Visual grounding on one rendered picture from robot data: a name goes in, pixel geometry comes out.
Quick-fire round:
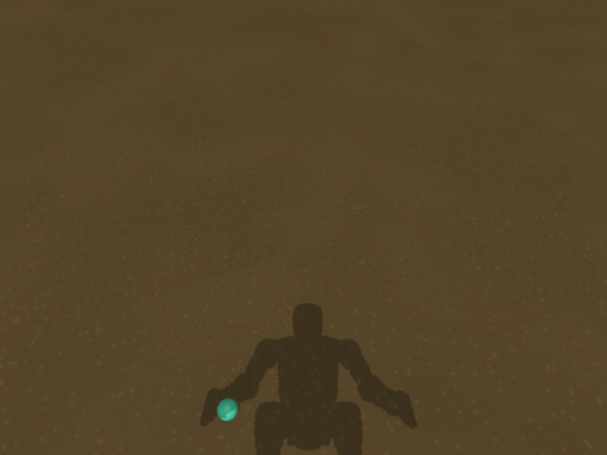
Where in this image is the ball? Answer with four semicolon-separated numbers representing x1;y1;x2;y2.
217;398;238;421

